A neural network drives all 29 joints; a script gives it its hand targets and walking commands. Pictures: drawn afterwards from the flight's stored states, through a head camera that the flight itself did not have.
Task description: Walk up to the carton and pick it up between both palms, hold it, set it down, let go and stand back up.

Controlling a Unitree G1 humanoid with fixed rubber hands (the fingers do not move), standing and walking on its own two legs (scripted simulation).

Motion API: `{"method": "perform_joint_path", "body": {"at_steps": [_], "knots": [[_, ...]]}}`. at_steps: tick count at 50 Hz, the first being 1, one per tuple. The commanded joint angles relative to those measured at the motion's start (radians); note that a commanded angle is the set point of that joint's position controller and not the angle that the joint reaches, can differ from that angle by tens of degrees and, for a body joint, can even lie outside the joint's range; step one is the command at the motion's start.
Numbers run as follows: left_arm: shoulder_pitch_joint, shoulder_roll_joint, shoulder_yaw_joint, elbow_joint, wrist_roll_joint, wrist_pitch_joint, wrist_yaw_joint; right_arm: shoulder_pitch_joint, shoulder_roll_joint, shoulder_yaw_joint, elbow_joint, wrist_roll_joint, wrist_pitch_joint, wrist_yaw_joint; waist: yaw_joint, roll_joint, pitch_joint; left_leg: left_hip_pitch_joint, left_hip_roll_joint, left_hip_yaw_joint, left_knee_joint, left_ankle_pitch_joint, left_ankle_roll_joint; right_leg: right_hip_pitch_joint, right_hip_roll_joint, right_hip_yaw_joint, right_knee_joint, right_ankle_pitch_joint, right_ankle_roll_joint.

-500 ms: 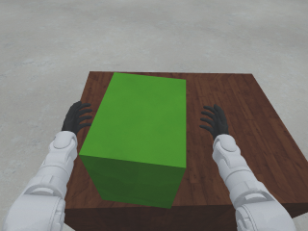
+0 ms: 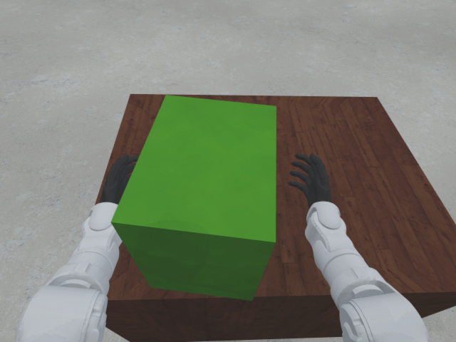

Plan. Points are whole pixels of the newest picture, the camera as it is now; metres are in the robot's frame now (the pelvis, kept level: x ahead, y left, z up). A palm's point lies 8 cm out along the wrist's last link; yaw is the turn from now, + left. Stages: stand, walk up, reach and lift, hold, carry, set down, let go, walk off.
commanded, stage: reach and lift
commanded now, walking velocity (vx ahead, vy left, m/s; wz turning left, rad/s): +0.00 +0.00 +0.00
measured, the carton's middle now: (210, 201) +0.41 +0.04 -0.01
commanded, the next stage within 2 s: none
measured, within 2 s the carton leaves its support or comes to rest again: leaves its support in 1.60 s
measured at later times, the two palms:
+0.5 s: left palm (136, 189) +0.41 +0.18 +0.03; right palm (298, 194) +0.40 -0.13 +0.03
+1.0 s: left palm (133, 198) +0.39 +0.19 +0.02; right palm (297, 204) +0.38 -0.12 +0.03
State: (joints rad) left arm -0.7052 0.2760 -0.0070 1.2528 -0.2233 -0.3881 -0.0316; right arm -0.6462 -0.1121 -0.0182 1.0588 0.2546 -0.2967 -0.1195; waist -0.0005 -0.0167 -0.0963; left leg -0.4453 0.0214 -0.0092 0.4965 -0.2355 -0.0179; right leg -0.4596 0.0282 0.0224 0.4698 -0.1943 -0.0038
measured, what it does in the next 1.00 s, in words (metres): stands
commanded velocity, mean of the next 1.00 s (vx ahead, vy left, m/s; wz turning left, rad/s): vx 0.00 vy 0.00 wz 0.00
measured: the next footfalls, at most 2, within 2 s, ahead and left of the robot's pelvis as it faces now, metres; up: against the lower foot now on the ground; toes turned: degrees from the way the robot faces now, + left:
none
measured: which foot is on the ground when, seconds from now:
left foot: down 0.00-1.00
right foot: down 0.00-1.00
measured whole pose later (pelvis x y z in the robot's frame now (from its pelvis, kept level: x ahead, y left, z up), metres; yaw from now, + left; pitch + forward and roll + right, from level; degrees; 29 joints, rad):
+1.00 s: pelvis +0.00 +0.03 +0.00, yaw +0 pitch +13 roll -2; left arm -0.75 0.07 0.30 1.25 0.13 -0.43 0.04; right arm -0.65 0.03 -0.43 1.14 -0.22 -0.45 -0.11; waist 0.00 -0.01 -0.11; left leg -0.51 0.02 -0.02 0.52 -0.24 -0.02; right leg -0.46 0.03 0.02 0.37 -0.14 0.00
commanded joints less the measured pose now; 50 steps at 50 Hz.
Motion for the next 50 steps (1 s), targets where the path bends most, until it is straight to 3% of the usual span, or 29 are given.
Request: {"method": "perform_joint_path", "body": {"at_steps": [1,3,6,7,8,10,13,14,16,17,18,21,22,23,24,25,27,30,31,33,34,35,36,39,41,44,48,49,50], "knots": [[-0.468,-0.026,0.016,-0.083,0.036,-0.058,0.013,-0.395,-0.023,-0.039,-0.044,-0.097,-0.037,-0.011,-0.072,0.020,-0.533,-0.043,-0.021,0.030,0.058,0.204,-0.010,0.120,-0.032,-0.017,0.017,0.129,0.020],[-0.507,-0.023,0.016,-0.059,0.040,-0.049,0.020,-0.424,-0.009,-0.058,-0.020,-0.123,-0.019,-0.012,-0.067,0.027,-0.473,-0.069,-0.023,0.035,0.041,0.113,-0.006,0.093,-0.034,-0.029,-0.001,0.023,0.016],[-0.526,-0.014,0.037,-0.059,0.056,-0.043,0.054,-0.448,-0.028,-0.116,0.013,-0.176,-0.021,-0.032,-0.071,0.030,-0.536,-0.067,-0.016,0.028,0.047,0.091,-0.014,0.065,-0.036,-0.031,0.009,-0.002,0.016],[-0.526,-0.025,0.016,-0.048,0.043,-0.040,0.055,-0.436,-0.021,-0.125,0.024,-0.181,-0.020,-0.044,-0.097,0.025,-0.524,-0.088,-0.014,0.029,0.044,0.081,-0.016,0.073,-0.035,-0.030,0.018,0.020,0.017],[-0.509,-0.026,0.021,-0.029,0.036,-0.040,0.057,-0.454,-0.006,-0.126,-0.002,-0.182,-0.020,-0.045,-0.077,0.014,-0.520,-0.093,-0.018,0.033,0.046,0.108,-0.015,0.091,-0.037,-0.029,0.018,0.053,0.016],[-0.525,-0.044,0.037,-0.042,0.060,-0.041,0.063,-0.435,0.024,-0.123,0.027,-0.184,-0.034,-0.051,-0.082,0.043,-0.563,-0.060,-0.016,0.034,0.061,0.136,-0.024,0.102,-0.037,-0.027,0.018,0.071,0.015],[-0.489,-0.072,0.061,-0.013,0.093,-0.031,0.051,-0.423,0.052,-0.106,0.046,-0.194,-0.039,-0.053,-0.064,0.067,-0.548,-0.037,-0.019,0.041,0.075,0.211,-0.027,0.117,-0.031,-0.035,0.037,0.135,0.017],[-0.494,-0.089,0.064,-0.035,0.101,-0.036,0.047,-0.429,0.084,-0.109,0.010,-0.199,-0.038,-0.054,-0.070,0.043,-0.570,-0.052,-0.018,0.036,0.070,0.213,-0.022,0.133,-0.033,-0.031,0.028,0.139,0.016],[-0.440,-0.131,0.087,-0.069,0.119,-0.052,0.039,-0.408,0.085,-0.099,-0.018,-0.204,-0.075,-0.056,-0.065,0.041,-0.642,0.004,-0.018,0.030,0.094,0.331,-0.036,0.178,-0.022,-0.033,0.042,0.291,0.021],[-0.450,-0.123,0.111,-0.042,0.144,-0.048,0.034,-0.412,0.101,-0.109,0.013,-0.212,-0.080,-0.056,-0.067,0.048,-0.605,-0.011,-0.027,0.033,0.096,0.327,-0.034,0.192,-0.027,-0.027,0.040,0.301,0.026],[-0.409,-0.144,0.115,-0.099,0.162,-0.051,0.036,-0.372,0.106,-0.110,-0.004,-0.212,-0.092,-0.058,-0.065,0.058,-0.634,0.020,-0.022,0.028,0.100,0.379,-0.040,0.202,-0.022,-0.027,0.034,0.353,0.025],[-0.397,-0.170,0.174,-0.114,0.240,-0.048,0.025,-0.360,0.123,-0.127,-0.025,-0.249,-0.139,-0.064,-0.060,0.070,-0.665,0.020,-0.028,0.043,0.095,0.460,-0.049,0.292,-0.015,-0.025,0.055,0.527,0.037],[-0.369,-0.189,0.201,-0.154,0.256,-0.061,0.018,-0.341,0.163,-0.125,-0.042,-0.259,-0.148,-0.060,-0.038,0.035,-0.676,0.004,-0.024,0.045,0.094,0.464,-0.038,0.329,-0.021,-0.013,0.054,0.566,0.044],[-0.357,-0.195,0.206,-0.171,0.269,-0.066,0.018,-0.345,0.170,-0.128,-0.064,-0.274,-0.162,-0.058,-0.035,0.030,-0.711,0.028,-0.028,0.043,0.088,0.480,-0.042,0.352,-0.020,-0.016,0.048,0.583,0.048],[-0.359,-0.234,0.213,-0.148,0.314,-0.065,0.001,-0.319,0.210,-0.145,0.023,-0.292,-0.157,-0.045,-0.061,0.072,-0.622,0.045,-0.030,0.046,0.074,0.463,-0.042,0.354,-0.029,-0.017,0.039,0.581,0.043],[-0.335,-0.248,0.227,-0.133,0.324,-0.058,-0.005,-0.331,0.222,-0.147,0.001,-0.308,-0.172,-0.035,-0.040,0.068,-0.615,0.032,-0.036,0.056,0.065,0.469,-0.045,0.369,-0.028,-0.024,0.044,0.583,0.044],[-0.344,-0.318,0.230,-0.133,0.375,-0.054,-0.016,-0.339,0.262,-0.189,0.021,-0.377,-0.180,-0.020,-0.054,0.059,-0.583,0.102,-0.024,0.046,0.049,0.478,-0.049,0.339,-0.021,-0.038,0.001,0.517,0.035],[-0.382,-0.582,0.199,-0.080,0.458,-0.056,-0.082,-0.386,0.552,-0.176,0.012,-0.509,-0.181,0.061,-0.052,0.073,-0.501,0.145,-0.037,0.061,0.014,0.411,-0.051,0.329,-0.029,-0.060,-0.040,0.390,0.028],[-0.408,-0.700,0.161,-0.078,0.473,-0.061,-0.101,-0.410,0.663,-0.162,-0.025,-0.567,-0.197,0.088,-0.057,0.072,-0.517,0.161,-0.035,0.058,0.001,0.416,-0.049,0.339,-0.029,-0.059,-0.047,0.415,0.020],[-0.416,-0.769,0.114,-0.047,0.484,-0.069,-0.100,-0.402,0.706,-0.138,-0.016,-0.622,-0.207,0.113,-0.071,0.075,-0.498,0.208,-0.031,0.055,-0.022,0.423,-0.057,0.349,-0.018,-0.089,-0.066,0.413,0.017],[-0.430,-0.788,0.082,-0.050,0.470,-0.076,-0.094,-0.404,0.723,-0.127,-0.015,-0.626,-0.203,0.123,-0.082,0.078,-0.525,0.210,-0.029,0.053,-0.026,0.422,-0.057,0.346,-0.012,-0.094,-0.069,0.385,0.014],[-0.413,-0.771,0.098,-0.040,0.485,-0.074,-0.095,-0.397,0.722,-0.130,-0.009,-0.626,-0.198,0.128,-0.062,0.085,-0.488,0.196,-0.032,0.060,-0.033,0.399,-0.057,0.352,-0.021,-0.087,-0.072,0.379,0.012],[-0.411,-0.762,0.132,0.004,0.507,-0.065,-0.096,-0.411,0.722,-0.150,-0.001,-0.652,-0.189,0.132,-0.064,0.070,-0.455,0.167,-0.034,0.067,-0.048,0.347,-0.049,0.360,-0.022,-0.084,-0.088,0.332,0.010],[-0.468,-0.807,0.057,-0.078,0.479,-0.075,-0.062,-0.419,0.713,-0.166,0.044,-0.624,-0.180,0.158,-0.072,0.147,-0.468,0.234,-0.023,0.052,-0.057,0.354,-0.075,0.274,-0.004,-0.103,-0.105,0.225,-0.014],[-0.484,-0.820,0.068,-0.056,0.489,-0.065,-0.049,-0.464,0.690,-0.194,0.009,-0.654,-0.185,0.161,-0.085,0.131,-0.488,0.240,-0.020,0.047,-0.051,0.331,-0.082,0.234,0.002,-0.118,-0.123,0.180,-0.021],[-0.470,-0.781,0.105,-0.039,0.512,-0.061,-0.040,-0.436,0.701,-0.204,0.059,-0.653,-0.158,0.174,-0.055,0.130,-0.407,0.193,-0.024,0.063,-0.071,0.283,-0.070,0.273,-0.011,-0.101,-0.125,0.153,-0.018],[-0.478,-0.792,0.112,-0.044,0.511,-0.046,-0.032,-0.470,0.663,-0.224,0.035,-0.654,-0.154,0.182,-0.075,0.131,-0.399,0.209,-0.018,0.062,-0.086,0.229,-0.079,0.241,-0.005,-0.108,-0.134,0.112,-0.027],[-0.467,-0.817,0.092,-0.047,0.512,-0.045,-0.028,-0.474,0.672,-0.212,0.025,-0.655,-0.163,0.182,-0.061,0.121,-0.436,0.214,-0.018,0.059,-0.083,0.247,-0.078,0.233,0.000,-0.117,-0.132,0.111,-0.024],[-0.487,-0.805,0.097,-0.059,0.512,-0.050,-0.025,-0.465,0.666,-0.225,0.034,-0.662,-0.162,0.180,-0.079,0.137,-0.451,0.230,-0.017,0.061,-0.070,0.286,-0.086,0.244,0.002,-0.117,-0.126,0.143,-0.029]]}}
